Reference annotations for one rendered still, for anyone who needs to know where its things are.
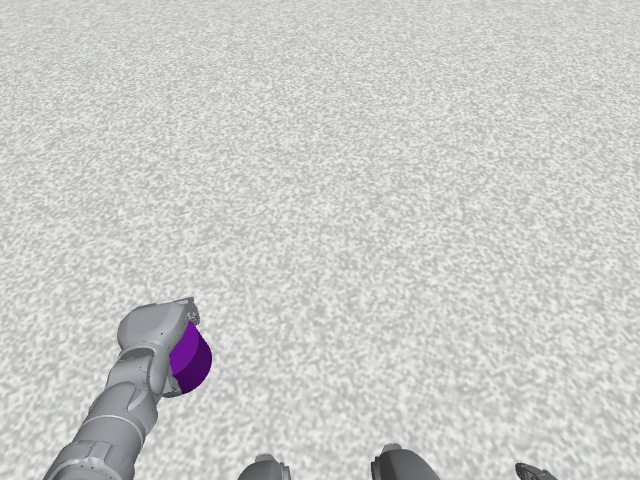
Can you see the right robot hand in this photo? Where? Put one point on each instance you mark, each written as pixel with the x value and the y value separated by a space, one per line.
pixel 528 472

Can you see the left robot hand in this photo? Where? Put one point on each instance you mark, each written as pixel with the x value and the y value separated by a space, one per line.
pixel 162 324

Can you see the left robot arm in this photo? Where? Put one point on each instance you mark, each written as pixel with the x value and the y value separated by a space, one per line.
pixel 109 440

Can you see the tin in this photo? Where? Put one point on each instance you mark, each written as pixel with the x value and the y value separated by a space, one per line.
pixel 190 360

